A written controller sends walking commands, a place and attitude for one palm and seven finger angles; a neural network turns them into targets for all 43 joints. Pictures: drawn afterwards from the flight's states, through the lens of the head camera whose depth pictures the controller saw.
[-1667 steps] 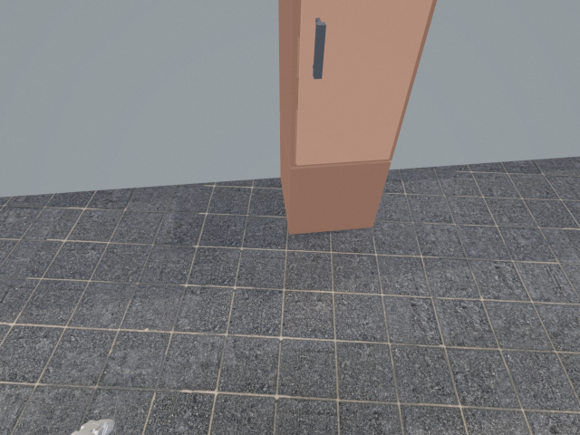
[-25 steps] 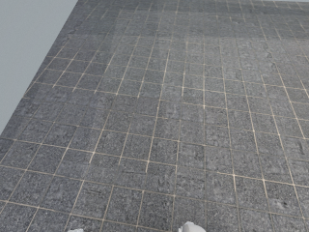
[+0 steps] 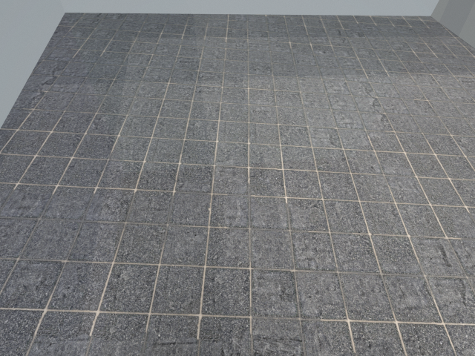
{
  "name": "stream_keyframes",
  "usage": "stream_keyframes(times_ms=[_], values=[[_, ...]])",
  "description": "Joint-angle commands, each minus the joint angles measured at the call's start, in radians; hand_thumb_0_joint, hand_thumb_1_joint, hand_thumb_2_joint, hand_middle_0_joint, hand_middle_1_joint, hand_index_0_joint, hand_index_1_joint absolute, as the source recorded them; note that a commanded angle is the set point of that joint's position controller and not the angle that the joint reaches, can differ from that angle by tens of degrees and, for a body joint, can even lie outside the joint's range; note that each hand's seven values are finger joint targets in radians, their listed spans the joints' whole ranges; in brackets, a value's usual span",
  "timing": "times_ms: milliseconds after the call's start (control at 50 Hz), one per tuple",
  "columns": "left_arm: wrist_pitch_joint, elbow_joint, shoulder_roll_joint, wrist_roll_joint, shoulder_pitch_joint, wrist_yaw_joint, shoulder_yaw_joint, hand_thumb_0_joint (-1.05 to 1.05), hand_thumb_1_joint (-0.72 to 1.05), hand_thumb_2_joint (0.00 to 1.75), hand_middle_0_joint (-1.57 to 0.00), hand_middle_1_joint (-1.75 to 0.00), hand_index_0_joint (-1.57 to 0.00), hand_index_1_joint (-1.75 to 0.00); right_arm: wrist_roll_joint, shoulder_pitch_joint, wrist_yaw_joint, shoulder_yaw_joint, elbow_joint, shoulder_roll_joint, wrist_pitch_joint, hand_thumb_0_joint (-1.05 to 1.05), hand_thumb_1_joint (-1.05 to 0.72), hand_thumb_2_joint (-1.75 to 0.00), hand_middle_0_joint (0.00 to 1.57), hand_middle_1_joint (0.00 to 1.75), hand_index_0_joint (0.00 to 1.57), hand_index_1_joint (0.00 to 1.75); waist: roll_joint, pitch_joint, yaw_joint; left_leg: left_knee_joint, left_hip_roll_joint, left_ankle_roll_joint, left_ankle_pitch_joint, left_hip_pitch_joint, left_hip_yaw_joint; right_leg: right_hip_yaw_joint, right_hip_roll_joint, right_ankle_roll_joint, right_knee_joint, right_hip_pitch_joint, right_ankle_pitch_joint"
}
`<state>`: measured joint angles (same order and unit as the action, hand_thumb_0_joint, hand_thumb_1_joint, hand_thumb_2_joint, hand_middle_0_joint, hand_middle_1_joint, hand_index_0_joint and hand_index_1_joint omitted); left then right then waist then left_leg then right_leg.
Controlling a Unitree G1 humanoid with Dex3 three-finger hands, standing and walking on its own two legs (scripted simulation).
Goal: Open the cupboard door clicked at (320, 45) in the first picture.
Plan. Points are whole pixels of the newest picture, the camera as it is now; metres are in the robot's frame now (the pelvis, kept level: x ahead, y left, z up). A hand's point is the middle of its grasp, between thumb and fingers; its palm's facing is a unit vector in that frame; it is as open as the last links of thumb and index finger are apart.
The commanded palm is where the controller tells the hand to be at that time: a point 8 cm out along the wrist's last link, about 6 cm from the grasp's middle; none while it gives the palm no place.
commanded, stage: turn to face it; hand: left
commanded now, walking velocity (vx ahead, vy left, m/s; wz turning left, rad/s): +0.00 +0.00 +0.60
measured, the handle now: out of the picture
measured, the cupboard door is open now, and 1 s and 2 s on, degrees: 39 39 39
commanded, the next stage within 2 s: none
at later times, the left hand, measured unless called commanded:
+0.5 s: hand out of the picture +0.12 +0.23 -0.18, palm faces +0.32 -0.91 -0.27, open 7.3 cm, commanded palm none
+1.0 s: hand out of the picture +0.13 +0.15 -0.15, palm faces +0.59 -0.77 -0.23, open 7.4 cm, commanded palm none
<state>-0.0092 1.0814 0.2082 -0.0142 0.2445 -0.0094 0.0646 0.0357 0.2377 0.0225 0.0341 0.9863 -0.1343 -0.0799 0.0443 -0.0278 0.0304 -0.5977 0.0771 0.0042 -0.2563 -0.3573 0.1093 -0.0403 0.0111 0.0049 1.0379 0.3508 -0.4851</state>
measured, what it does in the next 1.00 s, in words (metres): walks ahead, turning left: right foot, then left foot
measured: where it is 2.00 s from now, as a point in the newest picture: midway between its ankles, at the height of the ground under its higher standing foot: (234, 344)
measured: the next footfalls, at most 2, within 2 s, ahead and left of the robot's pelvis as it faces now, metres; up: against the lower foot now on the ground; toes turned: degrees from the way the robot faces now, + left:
right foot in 0.12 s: +0.09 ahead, -0.12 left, +0.00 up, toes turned +1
left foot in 0.40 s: +0.17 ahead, +0.12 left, +0.00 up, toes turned +24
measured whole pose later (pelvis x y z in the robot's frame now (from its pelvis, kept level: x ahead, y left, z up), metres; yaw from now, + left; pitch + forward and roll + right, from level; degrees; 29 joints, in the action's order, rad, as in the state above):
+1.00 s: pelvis +0.20 -0.04 +0.01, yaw +37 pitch +1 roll +3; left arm 0.00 0.90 0.19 -0.03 0.23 0.01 0.04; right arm 0.01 0.09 -0.03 0.07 0.91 -0.23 0.06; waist 0.04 -0.11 0.00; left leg -0.80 0.01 0.05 -0.46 -0.39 0.08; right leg -0.18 0.14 0.00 0.53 0.23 -0.31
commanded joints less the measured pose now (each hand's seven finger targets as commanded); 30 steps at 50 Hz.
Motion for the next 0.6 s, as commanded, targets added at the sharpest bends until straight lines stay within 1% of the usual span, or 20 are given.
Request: stream_keyframes(times_ms=[0,60,80,100,120,140,160,200,220,280,320,340,360,380,400,420,440,480,540,580], values=[[-0.028,-0.093,-0.012,0.001,-0.022,0.000,-0.011,0.00,0.90,0.90,-0.20,-0.30,-0.20,-0.30,0.000,0.133,0.016,0.031,0.030,-0.184,0.015,0.00,-0.90,-0.90,0.20,0.30,0.20,0.30,-0.209,0.083,-0.008,0.220,0.187,-0.148,0.636,0.170,-0.219,-0.019,0.038,-0.034,-0.267,-0.001,0.021],[-0.029,-0.065,0.031,0.002,0.069,0.008,0.003,0.00,0.90,0.90,-0.20,-0.30,-0.20,-0.30,-0.019,0.053,0.012,0.038,0.013,-0.202,0.041,0.00,-0.90,-0.90,0.20,0.30,0.20,0.30,-0.147,0.115,-0.060,0.138,0.108,-0.081,0.399,0.080,-0.215,-0.058,0.009,-0.040,-0.575,-0.219,0.302],[-0.034,-0.063,0.083,-0.003,0.085,0.018,0.017,0.00,0.90,0.90,-0.20,-0.30,-0.20,-0.30,-0.026,0.033,0.004,0.034,0.001,-0.167,0.046,0.00,-0.90,-0.90,0.20,0.30,0.20,0.30,-0.032,0.108,-0.070,0.079,0.051,-0.031,0.201,-0.044,-0.170,0.056,0.119,-0.016,-0.656,-0.333,0.361],[-0.034,-0.063,0.164,-0.009,0.101,0.026,0.035,0.00,0.90,0.90,-0.20,-0.30,-0.20,-0.30,-0.026,0.019,-0.007,0.023,-0.021,-0.121,0.052,0.00,-0.90,-0.90,0.20,0.30,0.20,0.30,0.167,0.078,-0.079,-0.051,-0.059,0.030,-0.081,-0.175,-0.048,0.238,0.328,0.062,-0.729,-0.371,0.433],[-0.026,-0.077,0.211,-0.011,0.108,0.025,0.039,0.00,0.90,0.90,-0.20,-0.30,-0.20,-0.30,-0.021,0.004,-0.014,0.030,-0.034,-0.127,0.065,0.00,-0.90,-0.90,0.20,0.30,0.20,0.30,0.205,0.074,-0.093,-0.243,-0.072,0.039,-0.332,-0.169,-0.039,0.296,0.460,0.149,-0.771,-0.306,0.436],[-0.026,-0.082,0.171,-0.013,0.086,0.034,0.040,0.00,0.90,0.90,-0.20,-0.30,-0.20,-0.30,-0.018,-0.041,-0.012,0.040,-0.038,-0.125,0.077,0.00,-0.90,-0.90,0.20,0.30,0.20,0.30,0.228,0.014,-0.094,-0.412,-0.045,0.038,-0.348,-0.239,-0.063,0.291,0.463,0.177,-0.763,-0.291,0.598],[-0.029,-0.085,0.145,-0.012,0.069,0.039,0.033,0.00,0.90,0.90,-0.20,-0.30,-0.20,-0.30,-0.019,-0.058,-0.012,0.037,-0.031,-0.122,0.080,0.00,-0.90,-0.90,0.20,0.30,0.20,0.30,0.202,-0.040,-0.080,-0.486,-0.018,0.043,-0.323,-0.295,-0.085,0.229,0.434,0.177,-0.714,-0.313,0.788],[-0.029,-0.089,0.124,-0.015,0.066,0.044,0.028,0.00,0.90,0.90,-0.20,-0.30,-0.20,-0.30,-0.022,-0.075,-0.021,0.026,-0.036,-0.097,0.081,0.00,-0.90,-0.90,0.20,0.30,0.20,0.30,0.148,-0.015,-0.072,-0.391,-0.009,0.049,-0.308,-0.290,-0.055,0.046,0.367,0.131,-0.614,-0.402,1.075],[-0.027,-0.091,0.133,-0.013,0.068,0.044,0.027,0.00,0.90,0.90,-0.20,-0.30,-0.20,-0.30,-0.023,-0.080,-0.026,0.022,-0.039,-0.086,0.084,0.00,-0.90,-0.90,0.20,0.30,0.20,0.30,0.150,0.003,-0.069,-0.322,-0.021,0.050,-0.269,-0.254,-0.021,-0.009,0.344,0.104,-0.597,-0.408,1.113],[-0.024,-0.117,0.162,-0.013,0.041,0.042,0.037,0.00,0.90,0.90,-0.20,-0.30,-0.20,-0.30,-0.024,-0.079,-0.038,0.019,-0.053,-0.082,0.090,0.00,-0.90,-0.90,0.20,0.30,0.20,0.30,0.133,0.027,-0.049,-0.123,-0.068,0.040,-0.144,-0.119,0.055,-0.084,0.318,0.066,-0.531,-0.372,1.126],[-0.023,-0.140,0.189,-0.004,0.005,0.039,0.040,0.00,0.90,0.90,-0.20,-0.30,-0.20,-0.30,-0.018,-0.016,-0.038,0.028,-0.056,-0.119,0.091,0.00,-0.90,-0.90,0.20,0.30,0.20,0.30,0.125,0.078,-0.001,0.019,-0.106,0.020,0.005,0.030,0.090,-0.140,0.293,0.027,-0.415,-0.329,1.122],[-0.021,-0.151,0.191,0.000,-0.013,0.035,0.037,0.00,0.90,0.90,-0.20,-0.30,-0.20,-0.30,-0.013,0.037,-0.040,0.038,-0.049,-0.150,0.092,0.00,-0.90,-0.90,0.20,0.30,0.20,0.30,0.107,0.109,0.034,0.088,-0.097,0.006,0.122,0.158,0.076,-0.158,0.284,-0.001,-0.306,-0.250,1.030],[-0.017,-0.183,0.163,0.008,-0.015,0.030,0.035,0.00,0.90,0.90,-0.20,-0.30,-0.20,-0.30,-0.003,0.106,-0.036,0.060,-0.050,-0.234,0.087,0.00,-0.90,-0.90,0.20,0.30,0.20,0.30,-0.068,0.179,0.070,0.109,0.058,-0.074,0.433,0.351,-0.111,-0.183,0.222,-0.051,-0.120,-0.056,0.720],[-0.010,-0.237,0.091,0.018,-0.042,0.027,0.018,0.00,0.90,0.90,-0.20,-0.30,-0.20,-0.30,-0.003,0.181,-0.030,0.089,-0.053,-0.355,0.084,0.00,-0.90,-0.90,0.20,0.30,0.20,0.30,-0.369,0.234,0.101,0.160,0.369,-0.272,0.903,0.454,-0.536,-0.133,0.079,-0.103,0.163,0.186,-0.172],[0.008,-0.274,0.119,0.000,-0.080,0.041,0.021,0.00,0.90,0.90,-0.20,-0.30,-0.20,-0.30,-0.010,0.206,-0.026,0.090,-0.040,-0.372,0.092,0.00,-0.90,-0.90,0.20,0.30,0.20,0.30,-0.175,0.237,0.100,0.160,0.397,-0.302,0.719,0.406,-0.517,0.023,0.080,-0.080,0.240,0.189,-0.199],[0.013,-0.277,0.093,0.000,-0.112,0.044,0.021,0.00,0.90,0.90,-0.20,-0.30,-0.20,-0.30,-0.010,0.140,-0.012,0.091,-0.063,-0.365,0.083,0.00,-0.90,-0.90,0.20,0.30,0.20,0.30,-0.218,0.185,0.073,0.192,0.353,-0.279,0.517,0.329,-0.530,0.040,0.091,-0.086,0.240,0.261,-0.151],[0.019,-0.268,0.103,-0.003,-0.135,0.039,0.021,0.00,0.90,0.90,-0.20,-0.30,-0.20,-0.30,-0.009,0.064,-0.007,0.081,-0.086,-0.325,0.082,0.00,-0.90,-0.90,0.20,0.30,0.20,0.30,-0.228,0.103,0.049,0.221,0.305,-0.239,0.402,0.231,-0.475,0.061,0.110,-0.089,0.213,0.263,-0.082],[0.032,-0.239,0.098,-0.007,-0.092,0.023,0.027,0.00,0.90,0.90,-0.20,-0.30,-0.20,-0.30,-0.005,-0.023,-0.002,0.065,-0.109,-0.285,0.079,0.00,-0.90,-0.90,0.20,0.30,0.20,0.30,-0.189,0.040,-0.002,0.241,0.207,-0.176,0.363,0.147,-0.359,0.047,0.092,-0.094,0.127,0.212,0.028],[0.036,-0.238,0.093,-0.005,-0.063,0.017,0.023,0.00,0.90,0.90,-0.20,-0.30,-0.20,-0.30,-0.007,-0.033,-0.006,0.068,-0.121,-0.305,0.079,0.00,-0.90,-0.90,0.20,0.30,0.20,0.30,-0.185,0.089,-0.010,0.222,0.165,-0.164,0.390,0.171,-0.314,0.020,0.057,-0.095,-0.038,0.139,0.040],[0.038,-0.248,0.095,-0.006,-0.058,0.018,0.021,0.00,0.90,0.90,-0.20,-0.30,-0.20,-0.30,-0.006,-0.057,-0.012,0.078,-0.132,-0.313,0.087,0.00,-0.90,-0.90,0.20,0.30,0.20,0.30,-0.204,0.089,-0.013,0.221,0.150,-0.159,0.305,0.122,-0.313,0.001,0.040,-0.095,-0.135,0.079,0.055]])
